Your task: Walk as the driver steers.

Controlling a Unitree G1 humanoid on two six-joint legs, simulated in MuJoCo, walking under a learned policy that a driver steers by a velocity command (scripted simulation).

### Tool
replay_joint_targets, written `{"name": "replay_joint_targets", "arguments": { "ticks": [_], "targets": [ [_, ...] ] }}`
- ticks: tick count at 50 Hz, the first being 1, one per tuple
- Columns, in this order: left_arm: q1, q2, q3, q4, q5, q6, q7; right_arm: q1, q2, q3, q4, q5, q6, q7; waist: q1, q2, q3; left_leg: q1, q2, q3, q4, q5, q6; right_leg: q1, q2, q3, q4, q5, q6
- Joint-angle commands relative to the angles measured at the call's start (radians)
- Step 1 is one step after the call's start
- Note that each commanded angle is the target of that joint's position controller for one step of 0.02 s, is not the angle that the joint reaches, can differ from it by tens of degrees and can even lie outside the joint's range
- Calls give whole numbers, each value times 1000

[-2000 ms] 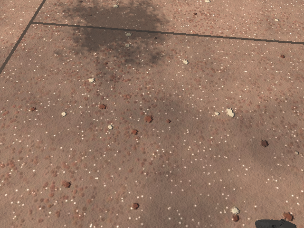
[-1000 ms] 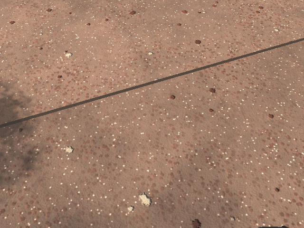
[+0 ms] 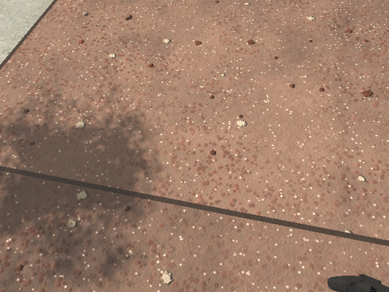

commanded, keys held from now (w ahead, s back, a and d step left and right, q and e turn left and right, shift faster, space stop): w+q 0.24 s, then w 0.38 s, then w+e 0.38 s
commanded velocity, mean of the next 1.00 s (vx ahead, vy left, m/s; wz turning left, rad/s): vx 0.50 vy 0.00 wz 0.16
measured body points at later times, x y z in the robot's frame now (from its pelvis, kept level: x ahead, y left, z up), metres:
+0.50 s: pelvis +0.28 +0.04 +0.01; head +0.30 +0.05 +0.46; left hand +0.41 +0.31 -0.10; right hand +0.33 -0.24 -0.12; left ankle +0.15 +0.08 -0.73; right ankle +0.47 -0.06 -0.69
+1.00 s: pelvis +0.55 +0.07 +0.01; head +0.58 +0.07 +0.46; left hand +0.47 +0.33 -0.12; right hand +0.78 -0.13 -0.09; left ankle +0.68 +0.23 -0.70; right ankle +0.49 -0.03 -0.73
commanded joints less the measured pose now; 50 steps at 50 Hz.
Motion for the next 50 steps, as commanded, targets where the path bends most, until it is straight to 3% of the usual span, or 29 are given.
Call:
{"name": "replay_joint_targets", "arguments": {
  "ticks": [1,2,3,4,5,6,7,8,9,11,13,16,19,24,27,28,29,30,31,32,33,34,35,36,38,40,45,50],
  "targets": [
    [11,199,44,-32,3,8,14,6,-77,-23,-67,-8,-15,-13,-64,-142,-31,132,-95,79,-58,-136,63,17,-261,35,177,1064,-102],
    [10,211,45,-32,1,17,16,115,-96,-35,-37,-12,-22,-22,-112,-135,-99,263,-135,76,-100,-153,92,-4,-258,21,347,1104,-97],
    [-3,208,43,-45,0,21,16,288,-133,-56,19,-21,-30,-36,-193,-85,-197,510,-129,21,-166,-122,128,-139,-236,2,591,948,-71],
    [25,117,20,-107,-10,17,3,365,-249,-89,26,-22,-28,-54,-190,104,-319,841,149,-384,-200,-284,226,-509,-150,1,934,354,-22],
    [-38,128,25,-165,1,10,-7,353,-308,-104,-2,16,-19,-59,-180,164,-389,938,327,-860,-354,-159,327,-764,25,162,1167,-183,16],
    [-153,157,31,-190,8,6,-10,354,-282,-101,17,30,-12,-68,-202,34,-269,879,287,-709,-367,-44,306,-862,-36,277,1174,-87,8],
    [-156,131,18,-191,-4,-5,-12,313,-230,-87,33,34,-15,-76,-158,5,-145,733,259,-573,-371,72,278,-846,-77,271,1094,-2,2],
    [-135,123,17,-174,-1,-6,-11,273,-184,-73,37,33,-21,-80,-105,-33,-75,604,196,-477,-386,177,230,-778,-107,271,992,24,1],
    [-114,122,17,-169,16,9,-11,237,-160,-64,35,38,-28,-82,-66,-24,-51,512,147,-417,-399,244,209,-712,-119,276,937,22,11],
    [-77,115,17,-157,33,42,-18,219,-141,-56,29,40,-47,-76,-36,-7,-73,438,102,-363,-419,312,206,-637,-115,264,889,28,28],
    [-102,95,14,-162,30,56,-24,249,-157,-60,46,39,-58,-73,-36,-6,-68,414,80,-338,-448,285,205,-653,-110,250,823,86,41],
    [-223,82,10,-192,26,56,-29,318,-148,-56,76,39,-65,-72,-80,11,-18,435,69,-328,-488,244,177,-726,-116,241,677,221,45],
    [-321,74,5,-212,22,50,-35,382,-141,-52,106,41,-73,-75,-123,26,-7,513,71,-316,-484,282,144,-751,-102,238,538,333,32],
    [-456,76,-1,-254,11,35,-44,455,-156,-48,141,28,-77,-88,-170,25,20,636,113,-328,-444,366,133,-751,-56,220,383,350,-8],
    [-403,93,6,-245,9,26,-41,424,-174,-48,151,23,-78,-98,-123,40,25,643,137,-323,-392,507,101,-610,-16,215,298,262,-54],
    [-331,108,14,-221,8,23,-33,407,-183,-49,154,21,-80,-99,-90,45,-6,636,127,-307,-322,653,85,-499,19,201,279,216,-72],
    [-202,124,25,-178,8,16,-21,396,-187,-48,160,21,-80,-97,-29,22,-74,623,92,-273,-169,747,68,-339,51,184,228,215,-93],
    [-49,161,38,-141,19,6,-7,391,-169,-41,156,24,-85,-94,41,-12,-171,506,50,-238,44,617,50,-106,-30,261,207,214,-130],
    [74,260,60,-138,43,2,6,446,-84,-19,119,52,-90,-89,50,-177,-318,252,-68,-166,389,212,8,160,-298,645,169,63,-217],
    [63,270,68,-110,16,16,-7,495,-111,-28,128,44,-88,-89,6,-305,-346,69,-188,-160,584,-377,-3,188,-411,1008,34,124,-305],
    [-36,199,54,-122,-9,24,-17,434,-140,-32,131,12,-82,-90,-35,-155,-183,-9,-106,-193,635,-318,2,60,-369,913,23,60,-302],
    [-102,140,40,-129,-16,23,-23,357,-129,-26,119,3,-84,-81,-43,-72,-88,-15,-58,-172,593,-248,-2,-59,-321,776,6,84,-289],
    [-134,108,30,-124,-9,20,-25,318,-111,-21,109,3,-83,-74,-64,-59,-35,-3,-20,-151,528,-211,-5,-142,-262,681,-23,150,-261],
    [-131,97,24,-109,-11,15,-24,306,-104,-19,98,-7,-76,-69,-83,-85,-14,21,4,-143,474,-199,-19,-194,-220,621,-38,240,-244],
    [-104,109,27,-84,-15,1,-26,324,-82,-10,106,-13,-61,-61,-100,-107,-33,69,9,-115,422,-181,-48,-231,-178,555,-55,389,-247],
    [-75,129,35,-63,-22,-4,-25,284,-71,-4,91,-10,-55,-59,-102,-103,-29,49,19,-96,352,-154,-76,-249,-159,517,-78,421,-263],
    [-10,144,48,-35,-25,5,-22,51,-54,14,19,1,-55,-57,-45,-101,13,22,20,-71,70,34,-124,-262,-112,483,-99,388,-239],
    [41,164,59,-27,-12,12,-15,-58,-68,15,-21,17,-68,-64,-10,-109,-13,88,-17,-81,-68,60,-118,-196,-131,531,2,497,-210]
  ]
}}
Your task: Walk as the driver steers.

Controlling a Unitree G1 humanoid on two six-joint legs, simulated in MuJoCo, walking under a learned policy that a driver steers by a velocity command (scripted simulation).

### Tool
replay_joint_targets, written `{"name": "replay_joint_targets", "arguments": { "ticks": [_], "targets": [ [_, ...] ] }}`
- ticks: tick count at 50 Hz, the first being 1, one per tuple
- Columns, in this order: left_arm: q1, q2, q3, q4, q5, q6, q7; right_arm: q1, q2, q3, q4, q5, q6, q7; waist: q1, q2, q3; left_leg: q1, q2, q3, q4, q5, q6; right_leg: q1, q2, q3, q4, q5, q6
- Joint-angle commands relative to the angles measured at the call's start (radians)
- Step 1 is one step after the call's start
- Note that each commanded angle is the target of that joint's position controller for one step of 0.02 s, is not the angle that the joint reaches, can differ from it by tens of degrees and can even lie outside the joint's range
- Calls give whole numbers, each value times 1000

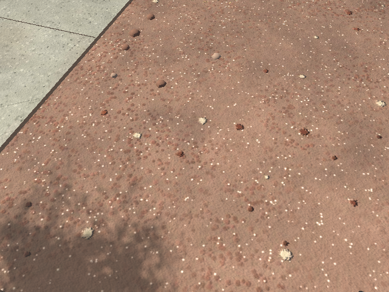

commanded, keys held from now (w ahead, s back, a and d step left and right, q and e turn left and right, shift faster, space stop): w+e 0.96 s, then w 0.04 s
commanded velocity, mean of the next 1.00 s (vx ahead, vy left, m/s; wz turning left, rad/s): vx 0.50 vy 0.00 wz -0.56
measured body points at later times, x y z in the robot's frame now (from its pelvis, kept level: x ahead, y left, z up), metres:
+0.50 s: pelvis +0.25 +0.01 +0.00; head +0.28 +0.01 +0.45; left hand +0.50 +0.18 -0.10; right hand +0.15 -0.25 -0.13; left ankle +0.17 +0.13 -0.74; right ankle +0.34 -0.15 -0.70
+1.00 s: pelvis +0.48 -0.13 +0.00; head +0.50 -0.16 +0.45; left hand +0.64 +0.11 -0.12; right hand +0.50 -0.44 -0.11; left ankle +0.71 -0.08 -0.69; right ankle +0.39 -0.14 -0.74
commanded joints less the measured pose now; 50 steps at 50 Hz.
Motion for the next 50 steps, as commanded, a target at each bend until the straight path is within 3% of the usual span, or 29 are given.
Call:
{"name": "replay_joint_targets", "arguments": {
  "ticks": [1,3,4,5,6,7,8,9,11,15,19,22,26,29,30,31,32,33,34,35,36,38,40,45,50],
  "targets": [
    [-1,185,47,-60,8,-8,11,-73,-93,-22,-89,8,-24,-8,-31,-120,-7,112,-46,21,-65,-16,9,-59,-255,216,-2,388,-114],
    [-43,203,54,-75,10,-5,16,24,-117,-34,-64,9,-36,-16,-82,-120,-32,266,-69,22,-138,-79,32,-86,-251,246,81,400,-87],
    [-54,195,52,-79,7,-8,13,130,-142,-45,-32,2,-48,-27,-132,-76,-81,424,-65,15,-203,-80,56,-126,-201,218,212,413,-64],
    [-61,143,37,-103,-4,-16,6,268,-212,-65,-19,-21,-61,-43,-190,32,-198,622,110,-156,-256,-223,106,-217,-129,146,461,283,-35],
    [15,54,18,-140,-33,-15,8,324,-306,-88,-23,-34,-47,-51,-173,240,-302,845,359,-540,-350,-397,193,-495,17,4,724,-218,0],
    [30,127,28,-125,-2,1,15,293,-261,-87,-18,-19,-31,-49,-138,184,-254,768,385,-681,-389,-488,233,-600,-40,-6,857,-288,-9],
    [-14,143,34,-111,12,11,10,233,-171,-65,-32,-11,-28,-44,-122,56,-134,659,338,-549,-397,-482,219,-611,-91,11,892,-202,-12],
    [-59,125,31,-113,14,14,-1,192,-123,-54,-31,-7,-32,-40,-111,17,-66,570,285,-403,-417,-347,201,-593,-122,2,869,-132,-2],
    [-85,110,31,-117,30,33,-17,186,-95,-46,-14,-1,-44,-41,-88,82,-26,491,211,-213,-447,-137,167,-555,-158,-19,832,-80,20],
    [-166,90,26,-151,32,56,-39,235,-111,-57,22,15,-70,-34,-80,63,-27,501,204,-64,-476,86,185,-606,-171,-35,830,17,45],
    [-297,77,15,-198,31,57,-54,276,-113,-64,54,12,-67,-32,-98,48,10,528,194,56,-496,154,191,-675,-183,-60,704,133,62],
    [-395,57,-1,-231,30,51,-66,291,-124,-69,72,11,-65,-32,-117,51,34,520,181,141,-494,168,176,-615,-181,-109,526,223,48],
    [-480,67,-6,-270,36,50,-72,343,-156,-79,106,11,-50,-39,-136,48,56,599,211,203,-448,275,155,-553,-156,-184,383,148,-4],
    [-409,90,7,-260,45,49,-56,357,-199,-88,125,10,-28,-47,-93,68,-8,663,217,264,-223,706,135,-401,-65,-241,327,-4,-67],
    [-299,108,19,-230,47,41,-47,356,-211,-90,126,12,-19,-49,-44,58,-76,645,210,280,-49,762,130,-270,-21,-243,287,-20,-95],
    [-120,145,40,-171,55,33,-32,346,-207,-86,113,12,-13,-48,36,4,-178,515,186,298,200,616,101,-24,-20,-192,222,5,-131],
    [-41,263,73,-163,58,33,-15,374,-114,-63,52,22,-18,-36,35,-185,-298,146,102,297,544,39,50,300,-300,218,179,-173,-227],
    [-55,327,87,-191,20,42,-8,311,-126,-69,-6,10,-27,-25,21,-244,-364,-103,-72,127,767,-481,12,389,-473,695,13,-63,-324],
    [-58,301,83,-173,8,50,0,198,-159,-75,-29,5,-31,-22,42,-114,-244,-202,-14,15,777,-387,22,334,-434,546,1,52,-302],
    [-102,248,69,-160,4,47,8,195,-133,-63,-28,17,-42,-20,-2,-81,-124,-187,28,19,702,-293,30,192,-406,406,2,172,-276],
    [-146,201,55,-160,4,40,12,218,-126,-62,-9,13,-44,-22,-53,-42,-59,-116,59,17,601,-259,32,66,-343,308,-10,283,-229],
    [-207,157,39,-169,-3,26,12,268,-121,-61,8,-16,-12,-20,-115,-59,-52,7,73,11,519,-252,13,-68,-265,205,-35,388,-200],
    [-182,164,40,-160,-5,7,5,262,-107,-61,3,-20,13,-13,-123,-62,-63,22,61,27,473,-231,-3,-105,-238,182,-50,433,-210],
    [-77,182,47,-130,-3,1,5,60,-95,-56,-59,-14,20,-9,-59,-83,5,-99,48,29,253,-48,-25,-85,-212,211,-96,310,-185],
    [12,184,46,-105,2,-2,15,-86,-85,-43,-102,-5,5,2,-1,-97,9,-104,3,33,51,60,-9,25,-219,225,-45,408,-161]
  ]
}}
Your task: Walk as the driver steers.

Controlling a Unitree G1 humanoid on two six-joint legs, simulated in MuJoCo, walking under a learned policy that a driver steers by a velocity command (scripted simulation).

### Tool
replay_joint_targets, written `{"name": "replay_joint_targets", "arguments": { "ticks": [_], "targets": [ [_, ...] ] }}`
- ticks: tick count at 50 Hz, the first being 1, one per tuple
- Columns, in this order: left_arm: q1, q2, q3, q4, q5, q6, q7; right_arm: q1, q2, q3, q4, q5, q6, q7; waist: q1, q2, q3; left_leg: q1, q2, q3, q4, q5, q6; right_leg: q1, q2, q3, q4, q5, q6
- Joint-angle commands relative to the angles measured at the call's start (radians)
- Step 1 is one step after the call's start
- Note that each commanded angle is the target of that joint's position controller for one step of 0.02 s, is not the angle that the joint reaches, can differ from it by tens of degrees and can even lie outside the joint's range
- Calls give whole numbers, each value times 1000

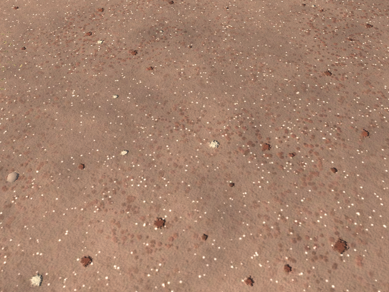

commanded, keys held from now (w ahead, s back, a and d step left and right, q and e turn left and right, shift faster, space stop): w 0.26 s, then w+q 0.74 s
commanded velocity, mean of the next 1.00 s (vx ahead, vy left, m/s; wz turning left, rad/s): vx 0.50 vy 0.00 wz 0.19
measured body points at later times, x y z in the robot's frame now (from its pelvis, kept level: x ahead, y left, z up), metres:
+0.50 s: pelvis +0.28 +0.04 +0.00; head +0.30 +0.05 +0.45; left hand +0.46 +0.27 -0.11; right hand +0.23 -0.22 -0.13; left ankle +0.23 +0.13 -0.74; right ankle +0.40 -0.11 -0.70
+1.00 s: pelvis +0.52 +0.02 +0.00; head +0.55 +0.02 +0.45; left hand +0.45 +0.28 -0.13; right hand +0.75 -0.19 -0.11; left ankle +0.61 +0.18 -0.68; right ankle +0.47 -0.08 -0.74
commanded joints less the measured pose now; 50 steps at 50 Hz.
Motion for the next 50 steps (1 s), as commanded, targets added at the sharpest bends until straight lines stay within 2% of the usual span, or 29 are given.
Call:
{"name": "replay_joint_targets", "arguments": {
  "ticks": [1,3,4,6,7,8,9,10,11,12,13,14,16,18,23,27,29,31,32,33,34,35,36,37,38,39,42,46,50],
  "targets": [
    [60,149,33,-35,5,-16,11,-139,-65,-7,-101,7,-26,6,24,-99,9,-5,-45,39,-101,59,16,36,-270,185,-32,439,-106],
    [68,150,29,-25,9,-19,19,-149,-70,-6,-110,9,-34,8,20,-107,14,59,-60,39,-160,48,44,56,-293,199,-12,492,-87],
    [53,157,29,-24,10,-20,22,-120,-78,-9,-103,9,-38,7,1,-112,14,120,-69,38,-193,23,62,52,-303,202,0,520,-71],
    [19,176,30,-21,13,-25,24,12,-112,-26,-61,10,-45,-6,-62,-116,-26,318,-120,61,-241,-70,100,41,-289,180,115,724,-37],
    [9,174,27,-15,12,-27,19,144,-131,-37,-20,7,-55,-18,-129,-79,-94,485,-126,68,-303,-58,125,18,-239,131,287,767,-17],
    [12,130,13,-32,9,-33,14,295,-186,-51,-2,-8,-65,-33,-190,-12,-212,709,38,-105,-323,-177,173,-109,-188,89,538,557,3],
    [143,52,-1,-45,-24,-31,11,367,-298,-80,11,-20,-59,-36,-147,230,-335,955,300,-586,-407,-277,311,-409,-7,-19,879,-59,54],
    [118,113,3,-25,14,-28,16,309,-227,-69,18,9,-46,-25,-121,137,-258,870,305,-731,-496,-346,317,-527,-36,18,960,-239,42],
    [37,121,7,-29,21,-24,11,222,-154,-53,5,20,-45,-21,-98,35,-112,725,271,-576,-505,-369,306,-545,-87,23,971,-158,40],
    [-25,110,1,-39,24,-24,3,175,-105,-40,6,17,-48,-16,-92,-21,-53,631,221,-452,-527,-288,286,-532,-120,12,926,-102,41],
    [-52,100,0,-46,27,-19,-4,166,-86,-33,18,15,-53,-17,-78,6,-22,578,175,-353,-545,-191,263,-518,-146,-3,881,-84,44],
    [-54,94,-3,-48,38,-11,-10,172,-77,-27,36,20,-59,-18,-60,40,-12,536,135,-290,-560,-102,250,-488,-164,-23,843,-75,54],
    [-52,75,-10,-45,49,-1,-18,212,-84,-28,68,33,-74,-9,-48,56,-30,531,105,-240,-564,74,265,-471,-179,-70,804,-58,75],
    [-109,57,-19,-62,50,0,-23,245,-100,-33,92,42,-79,-6,-50,47,-18,533,90,-210,-587,125,287,-514,-200,-101,738,-25,101],
    [-336,24,-46,-131,36,-5,-27,317,-116,-43,135,42,-67,-12,-98,43,23,510,36,-156,-605,140,271,-513,-201,-144,438,146,155],
    [-428,38,-48,-159,23,-15,-17,368,-135,-52,154,35,-60,-14,-126,42,3,548,51,-185,-530,232,252,-443,-170,-147,324,183,154],
    [-416,58,-42,-164,20,-23,-9,354,-150,-58,148,30,-55,-19,-108,50,-5,558,68,-226,-480,241,236,-381,-162,-130,278,132,137],
    [-285,83,-28,-126,23,-38,3,316,-162,-64,138,32,-52,-22,-39,29,-45,519,44,-232,-353,268,206,-183,-138,-134,175,103,110],
    [-163,131,-11,-93,39,-53,16,314,-137,-59,131,39,-56,-18,9,-37,-123,450,-21,-187,-170,226,182,6,-201,-71,133,79,77],
    [5,213,8,-89,61,-57,31,303,-70,-42,87,43,-62,-18,73,-170,-280,324,-94,-101,116,-57,160,218,-460,180,93,-120,26],
    [-22,280,29,-83,54,-36,32,397,-28,-36,58,63,-54,-20,6,-370,-307,52,-207,-8,313,-496,142,309,-621,564,-45,-258,-69],
    [-87,175,11,-97,40,-25,28,372,-108,-50,99,34,-32,-27,-15,-182,-175,-8,-120,-43,407,-438,151,190,-581,519,-55,-351,-68],
    [-151,100,-8,-107,32,-28,24,319,-103,-54,98,27,-28,-15,-32,-106,-77,2,-89,-50,399,-343,148,83,-523,368,-67,-265,-47],
    [-178,70,-16,-103,32,-34,20,296,-78,-51,95,27,-24,-7,-50,-102,-36,30,-62,-42,374,-288,136,13,-478,240,-89,-104,-30],
    [-175,57,-19,-93,29,-41,22,279,-73,-53,94,16,-15,0,-60,-130,-18,49,-43,-32,355,-267,125,-26,-444,146,-102,-3,-15],
    [-170,52,-20,-83,26,-49,23,281,-64,-51,94,9,-3,8,-72,-151,-15,65,-37,-24,353,-245,113,-47,-419,79,-111,73,-5],
    [-128,65,-11,-54,13,-71,20,211,-50,-49,63,8,14,24,-78,-133,-20,17,-29,-12,354,-169,94,-30,-416,-30,-130,245,-18],
    [-82,69,-5,-21,15,-70,18,76,-41,-39,14,7,18,41,-62,-118,14,-66,-17,11,244,-51,73,-3,-406,-152,-148,330,-26],
    [-54,90,2,4,17,-67,19,-63,-21,-19,-36,8,11,57,-34,-120,46,10,-25,81,12,57,92,-5,-395,-258,-145,365,-9]
  ]
}}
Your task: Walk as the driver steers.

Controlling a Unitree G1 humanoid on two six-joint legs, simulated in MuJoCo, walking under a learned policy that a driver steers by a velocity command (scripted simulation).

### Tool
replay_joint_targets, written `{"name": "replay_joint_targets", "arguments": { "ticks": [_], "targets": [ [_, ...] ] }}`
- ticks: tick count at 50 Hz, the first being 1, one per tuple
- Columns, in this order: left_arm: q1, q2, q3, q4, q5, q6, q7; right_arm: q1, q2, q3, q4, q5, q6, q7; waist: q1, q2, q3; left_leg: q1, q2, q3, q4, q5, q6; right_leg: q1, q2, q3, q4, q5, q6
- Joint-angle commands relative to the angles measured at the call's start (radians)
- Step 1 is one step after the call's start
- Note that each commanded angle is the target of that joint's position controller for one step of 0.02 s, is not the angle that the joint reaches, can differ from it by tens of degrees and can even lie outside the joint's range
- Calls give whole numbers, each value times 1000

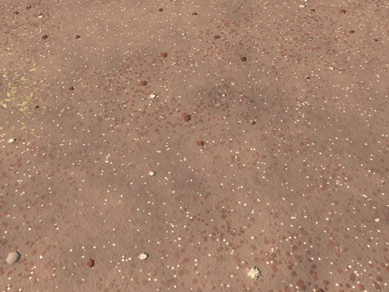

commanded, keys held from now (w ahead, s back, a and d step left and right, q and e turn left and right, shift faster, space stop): w+q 0.56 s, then w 0.10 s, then no key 0.34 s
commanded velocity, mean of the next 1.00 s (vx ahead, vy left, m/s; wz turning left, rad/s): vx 0.42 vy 0.00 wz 0.45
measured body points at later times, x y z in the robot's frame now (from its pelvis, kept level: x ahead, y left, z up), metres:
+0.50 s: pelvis +0.26 +0.07 +0.00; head +0.29 +0.09 +0.45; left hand +0.35 +0.36 -0.11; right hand +0.36 -0.20 -0.12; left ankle +0.20 +0.10 -0.74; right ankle +0.44 -0.07 -0.68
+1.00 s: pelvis +0.49 +0.09 +0.00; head +0.54 +0.09 +0.45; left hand +0.43 +0.35 -0.12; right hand +0.70 -0.09 -0.14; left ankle +0.46 +0.23 -0.70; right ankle +0.56 +0.03 -0.74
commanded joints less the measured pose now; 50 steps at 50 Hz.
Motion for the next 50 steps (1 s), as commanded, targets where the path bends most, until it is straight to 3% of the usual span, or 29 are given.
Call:
{"name": "replay_joint_targets", "arguments": {
  "ticks": [1,3,5,7,8,9,10,11,12,13,14,16,19,23,30,33,34,35,36,37,38,39,40,41,42,46,50],
  "targets": [
    [-19,130,27,-47,0,-14,4,-119,-7,16,-99,-2,-14,15,-6,-126,62,22,-1,55,-140,50,21,-34,-266,63,-88,387,-97],
    [10,144,31,-29,1,-4,8,-153,-16,16,-117,-5,-14,16,3,-123,69,44,-17,88,-200,-1,50,24,-282,34,-54,460,-87],
    [21,164,35,-16,2,9,13,-146,-27,12,-123,-10,-13,10,-10,-133,51,106,-61,126,-241,-91,87,78,-289,-6,41,700,-73],
    [25,198,43,-7,3,27,18,-31,-53,-3,-95,-13,-17,-4,-65,-150,-31,259,-139,153,-272,-194,136,105,-290,-35,270,970,-66],
    [15,205,43,-12,-1,36,18,118,-76,-19,-49,-19,-28,-15,-132,-121,-117,452,-172,141,-344,-165,167,36,-276,-55,481,912,-49],
    [16,179,34,-40,4,37,16,285,-155,-49,-2,-29,-32,-34,-197,-27,-226,717,-46,-54,-393,-262,217,-174,-248,-59,779,599,-17],
    [43,61,12,-115,3,31,-7,240,-274,-74,-22,-11,-27,-46,-111,212,-286,990,247,-590,-473,-266,348,-628,-49,-2,1116,-298,48],
    [-88,152,29,-142,9,21,-9,288,-263,-75,-36,16,-16,-51,-182,49,-311,986,272,-736,-577,-194,366,-729,-28,211,1190,-269,46],
    [-146,139,25,-163,-7,10,-12,240,-229,-66,-15,20,-14,-60,-150,9,-168,885,246,-562,-583,-83,343,-777,-83,233,1152,-150,34],
    [-131,127,18,-150,-8,0,-10,197,-173,-51,-10,25,-20,-63,-104,-40,-78,741,200,-458,-593,58,306,-723,-117,227,1052,-83,31],
    [-119,124,19,-139,4,7,-8,153,-143,-43,-15,27,-27,-66,-64,-55,-42,647,145,-382,-603,147,274,-660,-136,232,986,-70,36],
    [-74,116,18,-129,28,43,-12,121,-109,-29,-22,35,-44,-65,-18,-37,-54,548,90,-306,-627,245,262,-558,-141,235,923,-72,59],
    [-123,91,14,-149,29,69,-21,168,-136,-36,-6,35,-62,-59,-19,-33,-36,498,49,-278,-661,219,259,-579,-131,213,827,-8,83],
    [-298,93,12,-205,25,70,-24,258,-139,-37,16,34,-63,-61,-79,-5,17,538,31,-307,-682,151,226,-681,-119,215,643,148,97],
    [-480,90,-6,-272,11,48,-37,366,-146,-36,41,21,-62,-78,-145,19,23,679,50,-346,-594,317,197,-660,-51,207,402,226,66],
    [-386,113,1,-249,11,35,-32,326,-155,-33,42,19,-69,-87,-88,37,10,653,68,-346,-540,446,148,-444,-18,201,304,168,12],
    [-291,134,12,-217,14,28,-22,314,-160,-33,47,19,-72,-87,-49,30,-22,652,43,-325,-434,611,124,-324,17,186,278,135,-9],
    [-164,151,20,-182,20,13,-10,302,-158,-30,54,27,-77,-83,19,-5,-87,624,-15,-274,-256,650,95,-158,5,186,203,221,-35],
    [-21,205,30,-170,37,-2,6,310,-107,-15,30,36,-84,-80,66,-69,-216,483,-68,-241,-7,375,67,81,-189,368,220,294,-79],
    [6,304,58,-161,37,9,5,478,-28,-3,32,76,-74,-86,2,-335,-363,220,-253,-128,332,-429,19,317,-483,792,205,611,-260],
    [-29,223,45,-165,-3,22,-6,453,-117,-15,61,25,-63,-99,-16,-159,-312,177,-202,-168,415,-456,26,207,-451,831,176,684,-259],
    [-103,146,23,-167,-11,20,-9,376,-104,-17,63,20,-59,-96,-34,-93,-180,172,-178,-179,408,-395,16,81,-404,663,166,752,-241],
    [-147,94,7,-163,-7,16,-12,324,-88,-10,54,19,-57,-92,-42,-64,-122,166,-147,-166,362,-363,9,13,-354,549,149,829,-211],
    [-152,72,-2,-150,-11,11,-10,289,-81,-10,50,15,-48,-85,-44,-101,-90,170,-124,-159,312,-348,2,-30,-310,464,124,871,-182],
    [-157,70,-5,-133,-14,8,-9,296,-71,-7,51,8,-34,-76,-63,-144,-80,210,-118,-145,275,-333,-8,-85,-274,405,98,872,-165],
    [-165,96,-8,-95,-5,-4,-11,292,-33,5,70,10,-7,-66,-99,-149,-115,298,-131,-110,136,-277,-33,-162,-240,293,74,946,-177],
    [-153,105,-14,-59,-3,12,-11,193,-6,29,74,11,6,-71,-75,-192,-114,394,-95,-38,-128,-187,-39,-208,-202,234,71,820,-154]
  ]
}}
Keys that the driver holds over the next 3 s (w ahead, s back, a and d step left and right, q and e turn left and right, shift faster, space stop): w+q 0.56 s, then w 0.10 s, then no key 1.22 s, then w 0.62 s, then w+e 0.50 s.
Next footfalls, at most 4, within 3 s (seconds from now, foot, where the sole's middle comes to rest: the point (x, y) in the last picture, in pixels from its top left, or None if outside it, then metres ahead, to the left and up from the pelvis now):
0.16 left None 0.24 0.11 -0.78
0.72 right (204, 259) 0.60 0.05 -0.78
1.14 left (146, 277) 0.53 0.25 -0.78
2.56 left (126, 197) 0.84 0.37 -0.78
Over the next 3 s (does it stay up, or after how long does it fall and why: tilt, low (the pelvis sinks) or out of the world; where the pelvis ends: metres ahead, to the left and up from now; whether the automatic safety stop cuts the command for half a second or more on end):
stays up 0.94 0.33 -0.01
